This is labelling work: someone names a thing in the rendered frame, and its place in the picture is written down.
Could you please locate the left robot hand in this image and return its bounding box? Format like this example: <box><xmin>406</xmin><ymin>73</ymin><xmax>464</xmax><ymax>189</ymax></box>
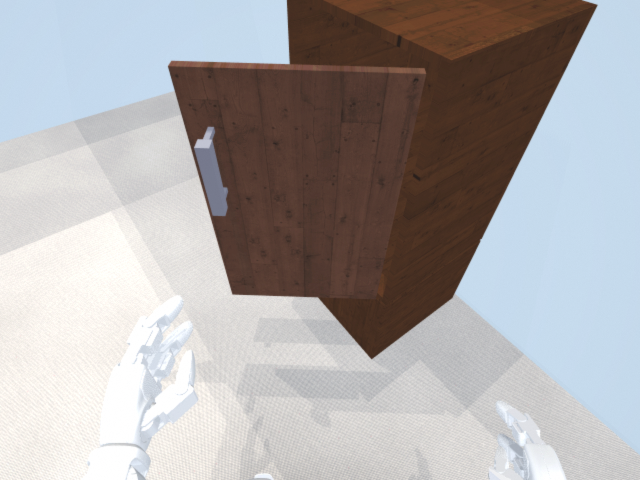
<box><xmin>100</xmin><ymin>295</ymin><xmax>198</xmax><ymax>452</ymax></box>

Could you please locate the handle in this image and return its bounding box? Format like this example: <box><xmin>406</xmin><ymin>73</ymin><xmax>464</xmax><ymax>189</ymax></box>
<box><xmin>194</xmin><ymin>127</ymin><xmax>228</xmax><ymax>216</ymax></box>

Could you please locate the cupboard door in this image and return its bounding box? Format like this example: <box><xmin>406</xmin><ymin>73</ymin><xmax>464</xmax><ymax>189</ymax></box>
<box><xmin>168</xmin><ymin>61</ymin><xmax>426</xmax><ymax>299</ymax></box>

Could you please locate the right robot hand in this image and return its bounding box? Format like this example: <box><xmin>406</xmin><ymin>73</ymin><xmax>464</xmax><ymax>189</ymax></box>
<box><xmin>489</xmin><ymin>400</ymin><xmax>567</xmax><ymax>480</ymax></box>

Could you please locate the robot left forearm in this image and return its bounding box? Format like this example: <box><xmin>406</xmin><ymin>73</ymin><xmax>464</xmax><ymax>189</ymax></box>
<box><xmin>81</xmin><ymin>443</ymin><xmax>151</xmax><ymax>480</ymax></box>

